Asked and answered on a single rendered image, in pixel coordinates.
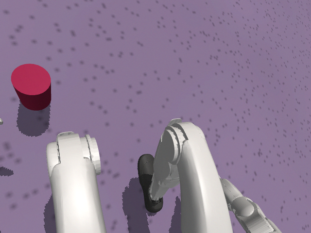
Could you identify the right robot foot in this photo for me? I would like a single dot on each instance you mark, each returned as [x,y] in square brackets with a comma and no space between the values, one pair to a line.
[145,173]

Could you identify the can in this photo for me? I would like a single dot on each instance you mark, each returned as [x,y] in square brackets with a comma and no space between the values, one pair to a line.
[32,84]

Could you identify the right robot hand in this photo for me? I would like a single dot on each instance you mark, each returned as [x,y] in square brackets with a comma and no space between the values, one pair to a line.
[230,191]

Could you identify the right robot arm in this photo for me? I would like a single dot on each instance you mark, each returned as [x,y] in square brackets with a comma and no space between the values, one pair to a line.
[251,217]

